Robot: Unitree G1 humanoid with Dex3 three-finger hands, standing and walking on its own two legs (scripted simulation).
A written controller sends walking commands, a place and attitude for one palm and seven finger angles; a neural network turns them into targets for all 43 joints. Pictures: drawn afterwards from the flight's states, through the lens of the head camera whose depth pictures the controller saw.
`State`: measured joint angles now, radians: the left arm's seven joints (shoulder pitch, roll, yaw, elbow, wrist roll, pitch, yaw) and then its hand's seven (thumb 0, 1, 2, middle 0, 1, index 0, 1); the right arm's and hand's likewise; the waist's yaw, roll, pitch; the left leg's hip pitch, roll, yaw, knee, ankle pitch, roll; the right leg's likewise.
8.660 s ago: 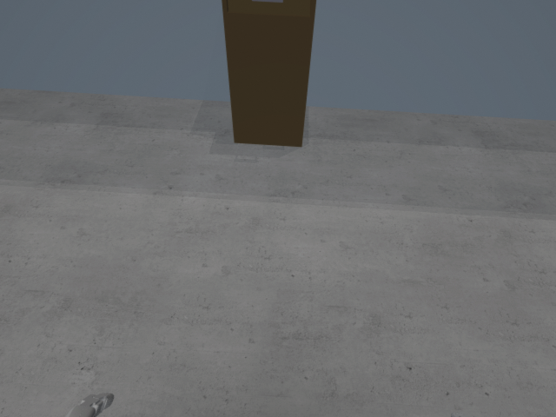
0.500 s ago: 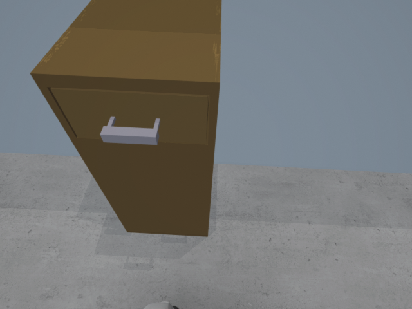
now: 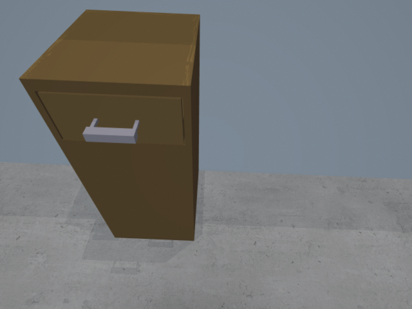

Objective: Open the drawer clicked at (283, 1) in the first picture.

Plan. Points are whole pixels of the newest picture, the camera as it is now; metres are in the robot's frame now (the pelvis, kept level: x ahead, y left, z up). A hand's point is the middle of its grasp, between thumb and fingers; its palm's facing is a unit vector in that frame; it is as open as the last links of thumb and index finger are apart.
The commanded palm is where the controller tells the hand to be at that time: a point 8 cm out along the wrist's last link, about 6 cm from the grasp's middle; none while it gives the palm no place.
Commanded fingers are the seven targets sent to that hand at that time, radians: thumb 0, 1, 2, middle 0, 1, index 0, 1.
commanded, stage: come to a stop and stand still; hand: left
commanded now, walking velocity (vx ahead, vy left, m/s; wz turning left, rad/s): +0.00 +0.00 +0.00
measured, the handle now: (113, 129) +0.52 +0.28 +0.02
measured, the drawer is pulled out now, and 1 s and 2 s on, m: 0.00 0.00 0.00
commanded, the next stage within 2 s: look again from close up in 0.32 s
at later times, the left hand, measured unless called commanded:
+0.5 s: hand out of the picture -0.05 +0.14 -0.17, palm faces +0.05 -0.99 -0.16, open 7.4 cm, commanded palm none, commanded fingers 0.00 0.90 0.90 -0.20 -0.30 -0.20 -0.30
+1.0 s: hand out of the picture -0.03 +0.22 -0.17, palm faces +0.05 -0.98 -0.18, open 7.4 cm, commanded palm +0.07 +0.27 -0.07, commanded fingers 0.00 0.85 0.88 -0.20 -0.33 -0.20 -0.33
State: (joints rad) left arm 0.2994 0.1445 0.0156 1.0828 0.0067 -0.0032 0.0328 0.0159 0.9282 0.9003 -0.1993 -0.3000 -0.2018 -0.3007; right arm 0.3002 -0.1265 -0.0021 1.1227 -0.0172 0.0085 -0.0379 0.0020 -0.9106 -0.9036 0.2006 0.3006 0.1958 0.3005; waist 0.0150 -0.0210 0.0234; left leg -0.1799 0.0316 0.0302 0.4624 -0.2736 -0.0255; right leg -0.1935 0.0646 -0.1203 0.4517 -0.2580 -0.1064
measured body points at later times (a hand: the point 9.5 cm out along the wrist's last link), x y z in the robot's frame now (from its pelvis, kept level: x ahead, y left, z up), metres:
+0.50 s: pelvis -0.02 +0.00 +0.01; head +0.00 -0.01 +0.45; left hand -0.05 +0.19 -0.15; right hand -0.06 -0.20 -0.16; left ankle -0.02 +0.13 -0.73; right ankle +0.00 -0.04 -0.74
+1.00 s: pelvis -0.03 +0.05 +0.00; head -0.03 +0.05 +0.45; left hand -0.03 +0.27 -0.16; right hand -0.04 -0.15 -0.16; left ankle -0.01 +0.11 -0.74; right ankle +0.00 -0.04 -0.74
